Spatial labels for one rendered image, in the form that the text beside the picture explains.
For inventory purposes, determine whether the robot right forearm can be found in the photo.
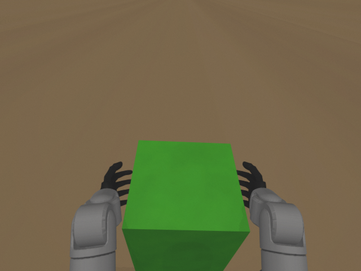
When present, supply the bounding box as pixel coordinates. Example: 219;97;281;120
249;187;308;271

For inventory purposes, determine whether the carton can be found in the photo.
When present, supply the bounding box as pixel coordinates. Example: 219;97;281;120
122;140;250;271

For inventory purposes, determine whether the robot left hand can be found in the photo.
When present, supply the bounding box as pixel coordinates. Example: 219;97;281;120
101;161;133;206

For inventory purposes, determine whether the robot right hand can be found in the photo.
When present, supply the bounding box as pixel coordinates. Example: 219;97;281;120
236;161;266;208

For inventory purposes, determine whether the robot left forearm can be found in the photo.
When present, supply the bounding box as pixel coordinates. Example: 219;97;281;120
69;188;122;271

